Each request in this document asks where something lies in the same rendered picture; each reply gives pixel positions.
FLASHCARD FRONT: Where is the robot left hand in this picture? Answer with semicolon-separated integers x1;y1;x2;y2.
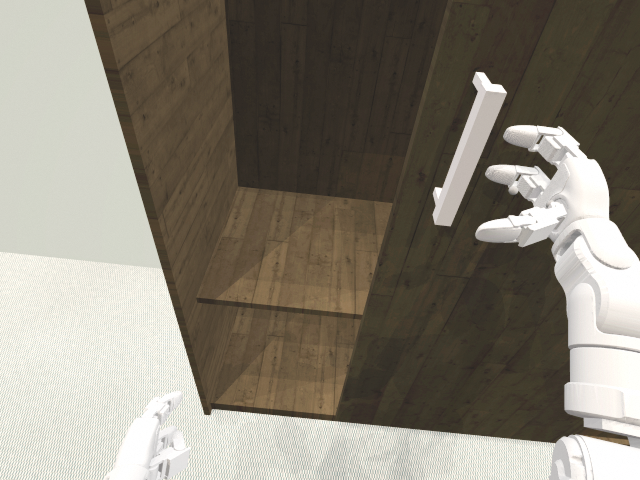
114;391;190;480

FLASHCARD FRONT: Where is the robot right forearm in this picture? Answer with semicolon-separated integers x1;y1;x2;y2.
551;218;640;449

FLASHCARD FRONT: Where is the robot right upper arm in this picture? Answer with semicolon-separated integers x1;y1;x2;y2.
549;434;640;480

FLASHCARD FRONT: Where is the wardrobe door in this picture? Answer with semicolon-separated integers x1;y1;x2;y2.
576;427;628;439
335;0;640;443

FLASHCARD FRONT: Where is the handle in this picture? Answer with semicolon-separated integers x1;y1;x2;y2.
432;72;507;226

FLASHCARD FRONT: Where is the robot right hand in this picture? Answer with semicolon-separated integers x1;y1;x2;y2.
475;125;609;247

